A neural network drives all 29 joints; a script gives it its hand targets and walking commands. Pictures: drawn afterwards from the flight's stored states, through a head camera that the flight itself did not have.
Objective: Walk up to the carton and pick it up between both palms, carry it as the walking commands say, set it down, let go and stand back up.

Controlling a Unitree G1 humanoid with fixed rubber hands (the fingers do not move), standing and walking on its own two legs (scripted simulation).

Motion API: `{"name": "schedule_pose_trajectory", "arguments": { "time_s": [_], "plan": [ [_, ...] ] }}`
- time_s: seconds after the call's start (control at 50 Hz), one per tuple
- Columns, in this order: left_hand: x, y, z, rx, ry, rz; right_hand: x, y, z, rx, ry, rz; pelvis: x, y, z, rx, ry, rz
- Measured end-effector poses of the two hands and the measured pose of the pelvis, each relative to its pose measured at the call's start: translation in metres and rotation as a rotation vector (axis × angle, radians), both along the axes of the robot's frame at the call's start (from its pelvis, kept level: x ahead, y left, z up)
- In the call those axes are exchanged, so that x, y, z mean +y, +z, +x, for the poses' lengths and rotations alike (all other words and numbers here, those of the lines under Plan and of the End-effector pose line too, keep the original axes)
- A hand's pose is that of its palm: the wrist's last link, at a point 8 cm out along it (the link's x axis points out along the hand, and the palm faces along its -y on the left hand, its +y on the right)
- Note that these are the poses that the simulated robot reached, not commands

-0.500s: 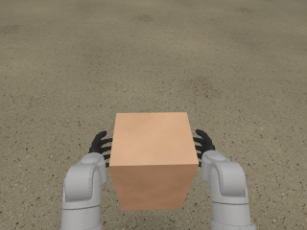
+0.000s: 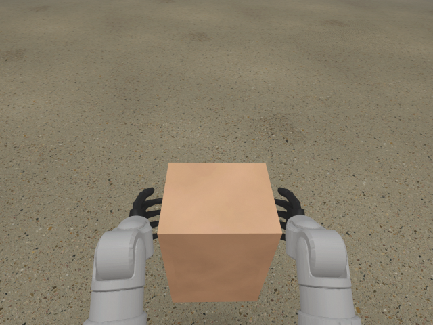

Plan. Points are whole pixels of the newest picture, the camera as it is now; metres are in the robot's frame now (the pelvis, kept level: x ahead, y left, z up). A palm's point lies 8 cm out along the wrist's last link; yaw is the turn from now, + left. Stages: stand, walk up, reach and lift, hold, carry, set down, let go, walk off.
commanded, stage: carry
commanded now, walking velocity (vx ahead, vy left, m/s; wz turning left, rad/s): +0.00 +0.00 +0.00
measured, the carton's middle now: (216, 237) +0.30 +0.00 +0.02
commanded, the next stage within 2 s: none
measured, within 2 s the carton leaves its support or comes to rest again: neither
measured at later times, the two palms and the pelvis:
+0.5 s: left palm (139, 226) +0.28 +0.14 +0.08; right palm (291, 224) +0.28 -0.13 +0.08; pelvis +0.00 +0.00 +0.00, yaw +0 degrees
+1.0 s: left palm (140, 223) +0.29 +0.14 +0.08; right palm (289, 223) +0.29 -0.13 +0.08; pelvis +0.01 +0.00 +0.00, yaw +0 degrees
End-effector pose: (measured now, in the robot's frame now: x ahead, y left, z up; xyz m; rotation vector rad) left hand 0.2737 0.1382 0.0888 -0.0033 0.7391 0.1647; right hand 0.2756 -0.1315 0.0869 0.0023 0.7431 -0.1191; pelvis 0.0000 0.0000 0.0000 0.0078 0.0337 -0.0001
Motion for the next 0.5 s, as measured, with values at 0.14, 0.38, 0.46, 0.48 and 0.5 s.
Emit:
{"name": "schedule_pose_trajectory", "arguments": {
  "time_s": [0.14,0.38,0.46,0.48,0.5],
  "plan": [
    [0.0023,-0.0011,-0.0012,-0.002,0.009,0.001,0.0024,-0.0007,0.0016,-0.002,0.01,-0.001,-0.0003,-0.0001,-0.0004,0.003,0.0,0.001],
    [0.0027,-0.0025,0.0029,-0.004,0.009,-0.002,0.0028,-0.002,0.0053,-0.004,0.009,-0.003,0.0002,-0.0002,0.0023,0.007,0.001,0.001],
    [0.0024,-0.0039,0.0052,-0.003,0.007,-0.002,0.0025,-0.0034,0.0069,-0.003,0.007,-0.003,0.0006,-0.0002,0.0035,0.007,0.0,0.0],
    [0.0024,-0.0043,0.0058,-0.003,0.007,-0.002,0.0025,-0.0039,0.0073,-0.003,0.006,-0.003,0.0006,-0.0002,0.0038,0.007,0.0,0.0],
    [0.0023,-0.0048,0.0064,-0.003,0.006,-0.002,0.0025,-0.0044,0.0077,-0.003,0.006,-0.004,0.0007,-0.0002,0.0041,0.007,0.0,0.0]
  ]
}}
